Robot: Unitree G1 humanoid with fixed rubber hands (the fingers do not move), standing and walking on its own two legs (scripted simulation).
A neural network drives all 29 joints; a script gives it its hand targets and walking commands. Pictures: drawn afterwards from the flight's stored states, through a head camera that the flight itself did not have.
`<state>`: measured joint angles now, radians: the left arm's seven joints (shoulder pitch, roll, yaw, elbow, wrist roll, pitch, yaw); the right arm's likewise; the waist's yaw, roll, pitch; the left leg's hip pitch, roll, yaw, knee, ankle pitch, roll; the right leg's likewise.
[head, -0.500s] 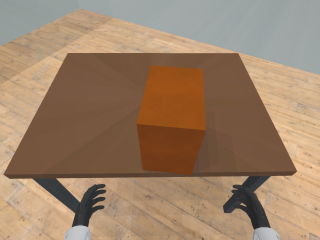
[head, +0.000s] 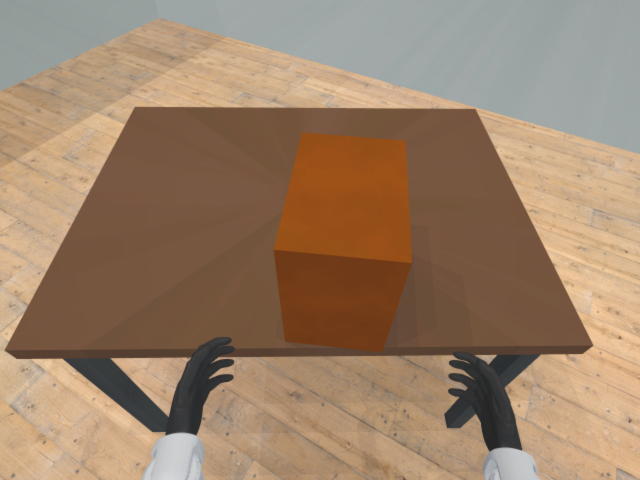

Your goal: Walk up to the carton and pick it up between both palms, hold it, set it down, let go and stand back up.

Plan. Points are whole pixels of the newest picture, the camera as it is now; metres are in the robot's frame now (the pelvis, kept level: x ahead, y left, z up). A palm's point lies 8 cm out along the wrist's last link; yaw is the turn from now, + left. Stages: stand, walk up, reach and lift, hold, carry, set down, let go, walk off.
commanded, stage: reach and lift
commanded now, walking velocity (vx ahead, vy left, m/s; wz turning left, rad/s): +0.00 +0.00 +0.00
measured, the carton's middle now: (342, 244) +0.46 -0.02 -0.01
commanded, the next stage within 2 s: none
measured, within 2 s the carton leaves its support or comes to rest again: neither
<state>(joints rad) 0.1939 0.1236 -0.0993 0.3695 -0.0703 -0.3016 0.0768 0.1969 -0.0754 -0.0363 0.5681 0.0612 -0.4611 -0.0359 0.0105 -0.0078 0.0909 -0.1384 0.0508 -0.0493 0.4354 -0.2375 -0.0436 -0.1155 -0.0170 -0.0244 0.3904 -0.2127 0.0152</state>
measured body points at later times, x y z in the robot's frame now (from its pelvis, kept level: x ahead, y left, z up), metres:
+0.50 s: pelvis +0.01 +0.00 +0.00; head +0.03 +0.01 +0.45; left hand +0.29 +0.15 +0.03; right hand +0.27 -0.20 +0.02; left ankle +0.00 +0.15 -0.74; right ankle +0.00 -0.13 -0.74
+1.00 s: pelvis +0.00 +0.00 +0.00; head +0.01 +0.01 +0.45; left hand +0.36 +0.15 +0.10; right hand +0.35 -0.20 +0.08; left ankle +0.00 +0.15 -0.74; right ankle +0.00 -0.13 -0.74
